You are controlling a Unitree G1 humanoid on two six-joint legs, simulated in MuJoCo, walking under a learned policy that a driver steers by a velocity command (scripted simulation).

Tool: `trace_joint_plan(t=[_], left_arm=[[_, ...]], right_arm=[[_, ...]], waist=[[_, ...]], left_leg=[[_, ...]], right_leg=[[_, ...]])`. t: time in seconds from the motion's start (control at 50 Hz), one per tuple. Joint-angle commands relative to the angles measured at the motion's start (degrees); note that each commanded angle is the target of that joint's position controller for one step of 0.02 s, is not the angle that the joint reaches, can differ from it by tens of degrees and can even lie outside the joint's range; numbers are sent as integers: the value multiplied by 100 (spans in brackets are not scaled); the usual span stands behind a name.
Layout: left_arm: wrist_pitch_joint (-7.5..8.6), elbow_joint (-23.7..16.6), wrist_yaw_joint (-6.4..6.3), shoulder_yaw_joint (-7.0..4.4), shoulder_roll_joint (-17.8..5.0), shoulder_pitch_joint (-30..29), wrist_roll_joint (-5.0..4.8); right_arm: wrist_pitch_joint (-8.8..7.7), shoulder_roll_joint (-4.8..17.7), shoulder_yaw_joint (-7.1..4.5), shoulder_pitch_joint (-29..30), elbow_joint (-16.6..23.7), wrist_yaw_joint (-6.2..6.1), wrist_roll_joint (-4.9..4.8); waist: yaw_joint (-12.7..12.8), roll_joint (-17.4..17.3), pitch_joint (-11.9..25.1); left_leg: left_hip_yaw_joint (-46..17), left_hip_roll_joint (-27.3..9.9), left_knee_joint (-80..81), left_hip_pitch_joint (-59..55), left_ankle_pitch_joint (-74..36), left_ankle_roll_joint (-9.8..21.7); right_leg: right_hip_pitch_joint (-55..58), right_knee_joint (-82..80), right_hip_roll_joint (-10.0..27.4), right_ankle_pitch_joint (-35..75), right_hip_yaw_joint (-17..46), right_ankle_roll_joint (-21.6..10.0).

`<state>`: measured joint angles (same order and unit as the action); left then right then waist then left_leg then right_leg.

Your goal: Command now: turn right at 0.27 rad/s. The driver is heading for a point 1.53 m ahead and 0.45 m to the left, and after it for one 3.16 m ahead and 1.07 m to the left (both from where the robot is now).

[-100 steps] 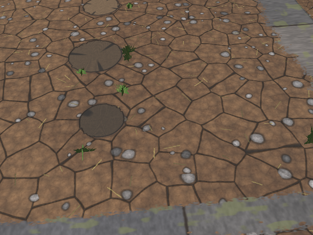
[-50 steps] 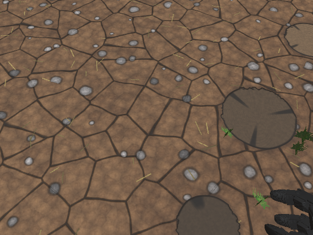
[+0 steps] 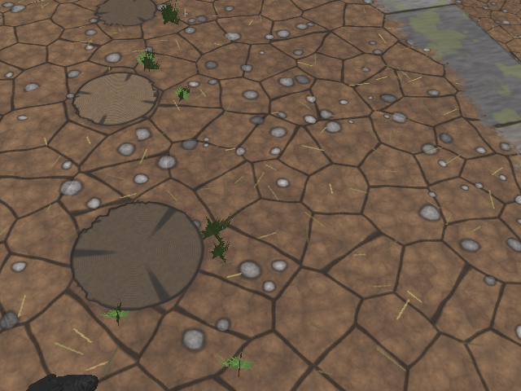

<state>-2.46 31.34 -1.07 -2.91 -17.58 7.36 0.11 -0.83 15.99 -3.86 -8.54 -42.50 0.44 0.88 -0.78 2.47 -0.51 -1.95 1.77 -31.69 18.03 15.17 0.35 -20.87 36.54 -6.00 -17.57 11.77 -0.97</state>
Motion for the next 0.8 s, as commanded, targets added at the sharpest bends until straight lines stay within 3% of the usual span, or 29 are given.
trace_joint_plan(t=[0.02, 0.04, 0.06, 0.1, 0.16, 0.2, 0.24, 0.26, 0.28, 0.3, 0.32, 0.34, 0.38, 0.5, 0.64, 0.66, 0.68, 0.7, 0.72, 0.74, 0.76, 0.8], left_arm=[[150, -327, -39, -226, -742, 352, 80], [147, -306, -56, -324, -968, 138, 12], [116, -226, -75, -351, -911, 101, -21], [43, -95, -71, -301, -624, 218, -35], [59, 18, -10, -110, -98, 238, -41], [77, 93, 9, -116, -104, 217, -88], [82, 288, 22, -140, -144, 480, -66], [84, 270, 15, -153, -298, 468, 7], [77, 189, -27, -199, -619, 492, 74], [91, 340, -3, -226, -692, 389, 123], [133, 227, 56, -155, -339, 259, 130], [175, 287, 73, -105, -205, 297, 174], [262, 355, 62, -120, -313, 365, 143], [332, 474, 2, -53, -173, 617, 103], [349, 612, -7, -34, -77, 730, 80], [317, 708, -28, -81, -177, 957, 47], [277, 739, -35, -171, -425, 1133, -15], [279, 747, -30, -228, -638, 1380, -55], [347, 783, -33, -292, -876, 1451, -115], [456, 791, -50, -284, -845, 1421, -135], [571, 780, -55, -241, -688, 1312, -131], [648, 695, -13, -218, -570, 1049, -169]], right_arm=[[-112, 781, -134, 274, 491, -40, 159], [-127, 727, -115, 235, 505, -59, 113], [-117, 815, -142, 211, 485, -90, 46], [-92, 766, -118, 288, 473, -140, -71], [46, 585, -75, 392, 445, -139, -64], [123, 624, -86, 163, 380, -136, -80], [139, 571, -49, 76, 333, -123, -156], [89, 524, -28, -112, 286, -109, -152], [6, 451, 12, -179, 303, -69, -41], [-61, 228, 63, -300, 288, -44, 13], [-77, 411, 53, 36, 263, -46, 73], [-74, 434, 33, 191, 254, -45, 52], [-21, 407, 34, 194, 211, -94, 4], [7, 345, 30, 30, -47, -155, -33], [14, 376, 14, -100, -391, -204, -57], [26, 357, 10, -271, -503, -214, -81], [11, 382, -14, -275, -528, -206, -146], [-52, 410, -27, 47, -380, -181, -194], [-166, 340, -4, 423, -146, -138, -302], [-280, 443, -34, 669, 10, -100, -382], [-394, 448, -40, 710, 67, -52, -404], [-547, 334, 19, 429, -18, 57, -375]], waist=[[280, -1592, 514], [117, -1390, 433], [86, -1161, 438], [111, -980, 365], [93, -1204, 452], [-35, -1355, 583], [97, -1250, 566], [31, -1058, 574], [-87, -464, 670], [-358, 567, 632], [-101, 340, 430], [-56, 212, 299], [-32, 186, 66], [-10, 11, -37], [6, -183, 21], [55, -48, 266], [162, 239, 76], [354, 613, -311], [433, 1022, -755], [453, 1018, -1079], [388, 890, -1132], [239, 648, -678]], left_leg=[[-2360, -2206, 1338, -549, -2476, 1566], [-2274, -2142, 1343, -647, -2331, 1612], [-2054, -1972, 1282, -782, -2172, 1493], [-1584, -1730, 1154, -874, -2205, 1280], [-834, -1204, 992, -897, -2425, 1038], [-853, -1207, 861, -1086, -2458, 1081], [-806, -1123, 735, -929, -2178, 897], [-825, -1077, 738, -673, -1780, 631], [-575, -875, 461, -326, -1273, 313], [-67, -449, 585, -518, -372, -6], [-8, -396, 453, -737, -353, -205], [0, -390, 425, -779, -456, -229], [-33, -415, 371, -732, -668, -162], [-57, -427, 402, -703, -737, -184], [-78, -452, 409, -743, -927, -236], [218, -212, 166, -705, 94, -216], [493, 26, -266, -203, 1247, -173], [605, 67, -840, 621, 1628, -125], [459, -111, -1487, 1154, 1353, 19], [76, -434, -1959, 1816, 1436, 198], [-131, -677, -2099, 2339, 1343, 345], [-112, -853, -1368, 2062, 1083, 507]], right_leg=[[-278, 1003, 208, -1551, -212, 238], [-450, 1669, 279, -1678, -241, 353], [-633, 2108, 268, -1664, -243, 447], [-720, 2320, 373, -1415, -185, 589], [-116, 946, 532, -1145, -795, 655], [278, -41, 532, -700, -994, 639], [983, -1520, 463, 539, -1136, 473], [1369, -1663, 635, 1007, -857, 319], [1719, -1440, 1160, 2044, -345, 116], [1116, -1227, 1244, 1306, -242, -213], [726, -1378, 1151, 621, -221, -297], [553, -1454, 1108, 280, -242, -216], [403, -1450, 1007, 301, -321, -78], [397, -1358, 914, 414, -399, -43], [542, -1269, 828, 718, -501, -55], [699, -1385, 767, -426, -507, -161], [685, -1672, 935, -2178, -130, -405], [694, -2243, 1481, -3526, 732, -762], [545, -2816, 2173, -4114, 1798, -1188], [642, -3076, 2561, -3748, 2346, -1423], [1073, -3049, 2683, -3087, 2362, -1446], [1474, -2845, 2438, -1978, 1563, -1160]])
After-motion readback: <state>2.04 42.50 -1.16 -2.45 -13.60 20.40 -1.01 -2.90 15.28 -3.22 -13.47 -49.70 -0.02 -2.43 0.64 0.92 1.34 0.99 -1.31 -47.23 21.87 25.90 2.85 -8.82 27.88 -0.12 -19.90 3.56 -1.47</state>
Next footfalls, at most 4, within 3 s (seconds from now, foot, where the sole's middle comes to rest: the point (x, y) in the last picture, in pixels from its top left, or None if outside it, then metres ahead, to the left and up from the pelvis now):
0.26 right None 0.00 -0.14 -0.76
1.36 right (291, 372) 0.54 -0.07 -0.76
1.84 left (238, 231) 0.98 0.07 -0.76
2.26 right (242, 130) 1.44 0.06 -0.76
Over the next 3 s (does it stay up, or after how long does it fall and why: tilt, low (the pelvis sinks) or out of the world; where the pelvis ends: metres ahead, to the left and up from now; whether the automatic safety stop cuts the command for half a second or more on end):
stays up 1.64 0.54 0.00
